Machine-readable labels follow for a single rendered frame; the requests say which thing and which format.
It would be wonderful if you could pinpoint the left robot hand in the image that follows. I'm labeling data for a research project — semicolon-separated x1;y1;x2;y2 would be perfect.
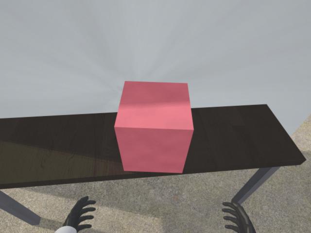
63;196;96;233

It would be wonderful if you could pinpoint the carton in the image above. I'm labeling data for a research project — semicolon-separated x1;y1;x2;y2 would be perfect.
114;81;194;173

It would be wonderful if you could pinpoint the table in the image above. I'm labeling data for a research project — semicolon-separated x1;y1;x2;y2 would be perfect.
0;104;306;225

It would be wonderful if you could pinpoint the right robot hand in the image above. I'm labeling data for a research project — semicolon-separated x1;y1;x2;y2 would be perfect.
222;200;256;233

